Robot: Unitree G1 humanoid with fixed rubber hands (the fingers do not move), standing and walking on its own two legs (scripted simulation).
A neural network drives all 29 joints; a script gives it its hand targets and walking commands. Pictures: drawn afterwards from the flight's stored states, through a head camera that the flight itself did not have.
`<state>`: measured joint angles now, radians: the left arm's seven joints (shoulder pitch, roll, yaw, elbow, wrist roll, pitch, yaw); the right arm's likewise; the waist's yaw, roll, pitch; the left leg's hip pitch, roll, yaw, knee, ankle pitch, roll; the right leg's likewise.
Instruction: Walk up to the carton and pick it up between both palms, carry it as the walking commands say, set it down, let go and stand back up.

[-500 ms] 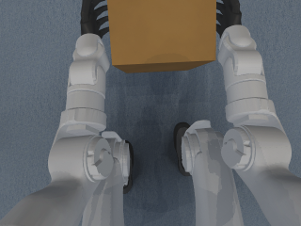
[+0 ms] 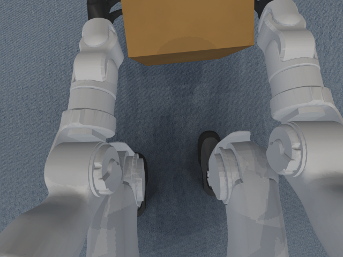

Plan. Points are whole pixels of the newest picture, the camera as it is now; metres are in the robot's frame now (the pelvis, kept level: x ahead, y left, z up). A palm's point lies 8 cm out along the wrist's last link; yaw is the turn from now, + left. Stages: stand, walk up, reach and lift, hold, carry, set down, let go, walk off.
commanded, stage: set down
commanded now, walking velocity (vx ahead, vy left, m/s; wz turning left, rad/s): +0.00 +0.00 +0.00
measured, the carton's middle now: (181, 4) +0.57 -0.08 -0.23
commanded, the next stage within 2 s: none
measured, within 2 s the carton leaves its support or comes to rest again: rests again in 0.62 s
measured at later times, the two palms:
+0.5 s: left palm (103, 22) +0.54 +0.07 -0.16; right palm (267, 9) +0.52 -0.22 -0.16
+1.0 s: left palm (104, 23) +0.54 +0.07 -0.17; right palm (265, 13) +0.52 -0.22 -0.18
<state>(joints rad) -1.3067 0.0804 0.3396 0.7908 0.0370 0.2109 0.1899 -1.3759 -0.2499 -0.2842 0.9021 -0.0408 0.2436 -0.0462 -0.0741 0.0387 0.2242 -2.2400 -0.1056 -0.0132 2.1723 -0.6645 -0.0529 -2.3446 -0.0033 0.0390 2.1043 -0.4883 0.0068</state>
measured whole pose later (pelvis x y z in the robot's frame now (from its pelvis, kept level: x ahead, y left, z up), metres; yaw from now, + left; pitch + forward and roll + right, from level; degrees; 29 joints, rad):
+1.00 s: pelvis +0.00 +0.00 -0.01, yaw +1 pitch +39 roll +1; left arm -1.39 0.10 0.34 0.92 0.07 0.18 0.15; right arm -1.42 -0.32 -0.27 1.05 -0.03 0.20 0.02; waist -0.08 0.05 0.30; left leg -2.25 -0.14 -0.02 2.23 -0.66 -0.05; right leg -2.33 -0.03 0.04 2.16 -0.50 0.01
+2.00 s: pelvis -0.01 +0.00 -0.01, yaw +0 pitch +37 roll +1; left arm -1.45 0.28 0.08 1.06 -0.16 0.08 0.15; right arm -1.47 -0.45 -0.15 1.25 0.19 0.01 -0.04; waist -0.06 0.03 0.38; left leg -2.21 -0.13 -0.03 2.20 -0.64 -0.07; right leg -2.30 -0.02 0.03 2.13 -0.47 0.01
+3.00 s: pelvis +0.01 +0.00 +0.18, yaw -1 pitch +47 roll +3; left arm -1.15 0.20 0.25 0.79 -0.04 0.20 0.13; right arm -1.18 -0.35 -0.29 0.89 0.04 0.16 0.02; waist -0.04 0.01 -0.03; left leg -1.81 -0.07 -0.02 1.51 -0.51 -0.04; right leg -1.90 0.02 0.05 1.46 -0.37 0.01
